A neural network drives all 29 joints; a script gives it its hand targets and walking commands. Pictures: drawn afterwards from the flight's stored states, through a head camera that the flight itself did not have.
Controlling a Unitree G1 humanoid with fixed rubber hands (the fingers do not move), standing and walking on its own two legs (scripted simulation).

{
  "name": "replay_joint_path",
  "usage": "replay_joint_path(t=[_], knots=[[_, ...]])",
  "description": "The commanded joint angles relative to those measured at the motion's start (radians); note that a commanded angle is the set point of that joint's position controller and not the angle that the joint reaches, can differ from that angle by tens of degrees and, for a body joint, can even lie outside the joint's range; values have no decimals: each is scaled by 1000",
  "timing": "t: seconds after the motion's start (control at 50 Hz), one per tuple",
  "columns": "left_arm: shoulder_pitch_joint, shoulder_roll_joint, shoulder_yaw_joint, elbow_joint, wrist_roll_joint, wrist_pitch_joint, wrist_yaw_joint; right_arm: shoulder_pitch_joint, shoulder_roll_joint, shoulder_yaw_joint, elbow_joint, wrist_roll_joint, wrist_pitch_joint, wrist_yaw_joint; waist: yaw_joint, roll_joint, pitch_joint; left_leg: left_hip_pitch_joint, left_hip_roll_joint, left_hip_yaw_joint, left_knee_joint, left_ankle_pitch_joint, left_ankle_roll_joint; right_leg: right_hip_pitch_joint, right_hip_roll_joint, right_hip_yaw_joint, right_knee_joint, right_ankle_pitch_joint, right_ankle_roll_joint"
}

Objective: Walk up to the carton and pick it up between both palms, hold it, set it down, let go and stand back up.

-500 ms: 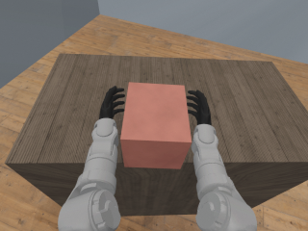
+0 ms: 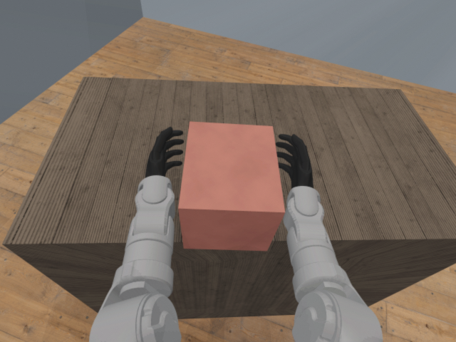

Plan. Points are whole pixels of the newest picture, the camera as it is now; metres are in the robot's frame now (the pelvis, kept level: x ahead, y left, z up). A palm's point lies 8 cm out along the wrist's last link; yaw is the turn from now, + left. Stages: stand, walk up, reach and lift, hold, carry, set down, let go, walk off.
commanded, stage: reach and lift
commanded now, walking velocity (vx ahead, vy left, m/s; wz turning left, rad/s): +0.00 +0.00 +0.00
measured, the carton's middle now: (228, 186) +0.41 +0.00 +0.03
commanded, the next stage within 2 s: none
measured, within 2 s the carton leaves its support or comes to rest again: leaves its support in 1.42 s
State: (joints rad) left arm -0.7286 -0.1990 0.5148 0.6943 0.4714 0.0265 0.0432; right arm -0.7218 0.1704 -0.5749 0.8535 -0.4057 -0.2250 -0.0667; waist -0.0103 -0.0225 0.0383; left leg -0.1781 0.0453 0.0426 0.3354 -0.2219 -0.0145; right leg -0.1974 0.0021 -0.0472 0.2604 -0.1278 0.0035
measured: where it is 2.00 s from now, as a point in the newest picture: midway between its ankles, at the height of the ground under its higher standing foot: outside the picture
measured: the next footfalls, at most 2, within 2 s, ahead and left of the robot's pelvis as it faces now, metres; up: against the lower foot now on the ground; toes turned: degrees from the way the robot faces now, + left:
none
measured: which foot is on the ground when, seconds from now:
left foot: down 0.00-1.00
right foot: down 0.00-1.00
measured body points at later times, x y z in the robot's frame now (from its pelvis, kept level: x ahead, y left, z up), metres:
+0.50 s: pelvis +0.00 +0.00 +0.00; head +0.05 +0.02 +0.45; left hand +0.42 +0.12 +0.07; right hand +0.41 -0.13 +0.07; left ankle -0.04 +0.12 -0.75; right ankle +0.00 -0.12 -0.75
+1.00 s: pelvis -0.03 -0.01 +0.00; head +0.01 +0.02 +0.45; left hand +0.39 +0.13 +0.09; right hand +0.40 -0.13 +0.11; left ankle -0.04 +0.12 -0.75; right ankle +0.00 -0.12 -0.75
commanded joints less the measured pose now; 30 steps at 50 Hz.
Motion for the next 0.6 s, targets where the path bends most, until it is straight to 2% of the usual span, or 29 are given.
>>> replay_joint_path(t=[0.0, 0.22, 0.26, 0.42, 0.52, 0.58], knots=[[-397, -385, -247, 44, 3, 14, -90, -446, 410, 296, 37, -47, -26, 139, 23, 30, -471, 0, -38, 85, -15, 404, -23, 382, 18, -69, 86, 485, 26], [-396, -391, -256, 44, 2, 18, -91, -449, 412, 301, 38, -39, -32, 132, 18, 34, -469, -10, -40, 81, -22, 389, -19, 385, 16, -70, 82, 484, 26], [-388, -392, -268, 64, -8, 27, -101, -449, 391, 333, 36, -11, -34, 130, 27, 10, -451, -12, -42, 90, -28, 393, -10, 413, 10, -70, 84, 502, 34], [-394, -415, -300, 61, -20, 20, -106, -465, 386, 361, 45, 10, -62, 123, 24, 23, -482, 9, -39, 88, -23, 425, -18, 391, 14, -75, 80, 511, 25], [-419, -437, -327, 46, -26, -12, -96, -494, 375, 367, 47, 11, -107, 118, 22, 40, -543, 37, -34, 84, -5, 485, -33, 373, 21, -85, 77, 526, 13], [-463, -456, -355, 31, -38, -64, -85, -535, 376, 382, 40, 1, -168, 112, 19, 41, -618, 38, -30, 82, 9, 540, -43, 388, 24, -90, 88, 586, 8]])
